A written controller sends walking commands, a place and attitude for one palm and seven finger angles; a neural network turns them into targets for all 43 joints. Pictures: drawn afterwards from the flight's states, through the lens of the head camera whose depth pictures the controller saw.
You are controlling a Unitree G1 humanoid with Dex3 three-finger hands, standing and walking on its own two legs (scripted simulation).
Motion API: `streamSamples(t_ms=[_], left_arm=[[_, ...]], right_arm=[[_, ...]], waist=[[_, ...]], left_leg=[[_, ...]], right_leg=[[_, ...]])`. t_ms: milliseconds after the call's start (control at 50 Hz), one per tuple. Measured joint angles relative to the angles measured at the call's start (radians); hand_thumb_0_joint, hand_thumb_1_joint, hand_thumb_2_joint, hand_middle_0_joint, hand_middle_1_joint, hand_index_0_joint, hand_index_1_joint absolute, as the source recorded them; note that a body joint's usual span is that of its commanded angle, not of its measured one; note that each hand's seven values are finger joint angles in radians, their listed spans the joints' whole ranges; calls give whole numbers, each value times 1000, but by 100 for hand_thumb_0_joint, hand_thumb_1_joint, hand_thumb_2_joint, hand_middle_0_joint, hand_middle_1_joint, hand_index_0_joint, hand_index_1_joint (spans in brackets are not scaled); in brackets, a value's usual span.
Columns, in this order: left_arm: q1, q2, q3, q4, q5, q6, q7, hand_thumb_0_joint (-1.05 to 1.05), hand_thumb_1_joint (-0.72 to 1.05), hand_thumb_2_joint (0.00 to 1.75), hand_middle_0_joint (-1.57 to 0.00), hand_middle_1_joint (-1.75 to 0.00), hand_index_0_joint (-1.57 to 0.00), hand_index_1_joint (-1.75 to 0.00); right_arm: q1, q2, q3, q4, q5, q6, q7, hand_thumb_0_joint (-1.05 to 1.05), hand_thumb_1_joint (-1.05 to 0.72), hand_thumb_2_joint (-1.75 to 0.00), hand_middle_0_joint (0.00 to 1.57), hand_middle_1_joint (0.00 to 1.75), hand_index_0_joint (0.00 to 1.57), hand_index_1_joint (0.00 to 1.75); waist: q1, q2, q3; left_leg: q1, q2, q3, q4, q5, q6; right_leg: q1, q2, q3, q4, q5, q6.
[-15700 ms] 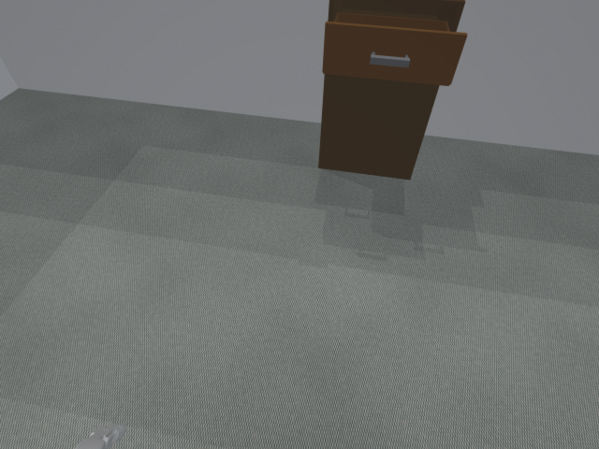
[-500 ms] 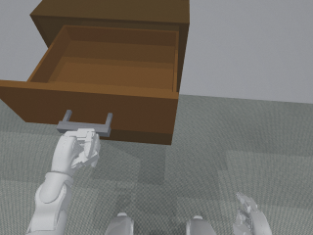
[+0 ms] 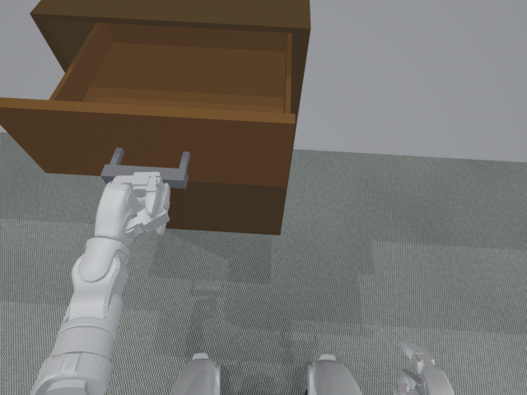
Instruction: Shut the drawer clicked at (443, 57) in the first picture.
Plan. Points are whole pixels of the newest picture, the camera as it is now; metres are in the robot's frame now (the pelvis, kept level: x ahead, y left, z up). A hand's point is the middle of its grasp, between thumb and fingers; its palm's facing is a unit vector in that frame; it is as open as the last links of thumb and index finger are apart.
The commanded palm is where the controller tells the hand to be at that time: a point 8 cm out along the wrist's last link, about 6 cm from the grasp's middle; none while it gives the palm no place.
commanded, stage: push the drawer shut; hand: left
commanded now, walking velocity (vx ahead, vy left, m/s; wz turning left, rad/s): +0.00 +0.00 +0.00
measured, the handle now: (149, 166) +0.45 +0.19 +0.06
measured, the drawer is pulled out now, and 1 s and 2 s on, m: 0.22 0.10 0.00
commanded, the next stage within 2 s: none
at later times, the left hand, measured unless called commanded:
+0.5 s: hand (174, 176) +0.43 +0.14 +0.05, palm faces -0.09 -0.99 -0.06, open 3.0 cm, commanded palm +0.42 +0.20 +0.06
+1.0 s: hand (180, 147) +0.49 +0.14 +0.05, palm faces -0.09 -0.99 -0.05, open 3.1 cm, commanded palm +0.48 +0.20 +0.06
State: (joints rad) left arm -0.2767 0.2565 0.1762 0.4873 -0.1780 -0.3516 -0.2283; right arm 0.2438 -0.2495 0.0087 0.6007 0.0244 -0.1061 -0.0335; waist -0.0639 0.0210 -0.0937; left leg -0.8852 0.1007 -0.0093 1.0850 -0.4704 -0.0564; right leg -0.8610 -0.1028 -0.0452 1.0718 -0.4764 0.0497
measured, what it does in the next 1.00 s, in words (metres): stands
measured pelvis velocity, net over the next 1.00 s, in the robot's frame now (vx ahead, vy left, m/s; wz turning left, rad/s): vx -0.01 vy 0.00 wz -0.03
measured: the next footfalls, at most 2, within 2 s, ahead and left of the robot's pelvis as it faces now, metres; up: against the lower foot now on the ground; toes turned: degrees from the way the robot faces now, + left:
none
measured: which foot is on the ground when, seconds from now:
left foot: down 0.00-1.00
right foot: down 0.00-1.00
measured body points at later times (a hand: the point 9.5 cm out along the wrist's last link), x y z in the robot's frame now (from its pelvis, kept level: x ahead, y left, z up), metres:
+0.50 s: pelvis +0.00 +0.00 +0.00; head +0.10 +0.00 +0.43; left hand +0.43 +0.20 +0.05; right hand +0.08 -0.26 -0.12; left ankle +0.03 +0.15 -0.66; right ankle +0.02 -0.15 -0.66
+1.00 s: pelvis -0.01 +0.00 -0.01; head +0.12 +0.01 +0.42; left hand +0.49 +0.20 +0.06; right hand +0.02 -0.27 -0.13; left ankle +0.03 +0.15 -0.66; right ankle +0.02 -0.15 -0.66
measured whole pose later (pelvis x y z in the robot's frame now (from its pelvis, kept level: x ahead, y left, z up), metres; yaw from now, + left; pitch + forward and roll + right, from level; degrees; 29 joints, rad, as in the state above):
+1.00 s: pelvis -0.01 +0.00 -0.01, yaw -2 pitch +21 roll -1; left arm -0.83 0.39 0.35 1.06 -0.06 -0.43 -0.22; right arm 0.32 -0.26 0.01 0.65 -0.01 -0.01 -0.01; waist -0.16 0.02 -0.10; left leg -1.04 0.12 0.00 1.14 -0.47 -0.05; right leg -1.02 -0.08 -0.03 1.11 -0.46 0.05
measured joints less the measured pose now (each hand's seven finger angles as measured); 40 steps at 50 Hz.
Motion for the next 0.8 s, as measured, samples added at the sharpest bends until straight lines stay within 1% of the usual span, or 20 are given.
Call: streamSamples(t_ms=[240, 420, 540, 800], left_arm=[[-124, 6, 21, 132, 21, -29, 13, -1, 77, 88, -140, -160, -140, -160], [-241, 23, 45, 254, 40, -47, 20, -1, 78, 89, -140, -160, -140, -160], [-327, 43, 71, 344, 57, -57, 19, -1, 78, 89, -140, -160, -140, -160], [-444, 81, 125, 476, 84, -77, 20, 3, 81, 89, -140, -160, -140, -160]], right_arm=[[20, -2, -5, 24, -5, 29, 6, 1, -90, -90, 20, 30, 20, 30], [25, -2, -7, 37, -7, 45, 8, 1, -90, -90, 20, 30, 20, 30], [30, -2, -5, 43, -12, 56, 11, 1, -90, -90, 20, 30, 20, 30], [63, -3, -9, 48, -21, 82, 23, 1, -90, -90, 20, 30, 20, 30]], waist=[[-9, 0, 2], [-21, 0, 1], [-34, -2, 0], [-62, 2, -7]], left_leg=[[-20, 0, 5, 0, 3, 2], [-47, 2, 4, 9, 5, 2], [-72, 4, 4, 18, 5, 2], [-106, 11, 11, 31, 1, 4]], right_leg=[[-23, 1, 6, 0, 5, 2], [-51, 4, 8, 8, 8, 0], [-77, 6, 10, 18, 9, 0], [-115, 14, 20, 25, 13, 2]])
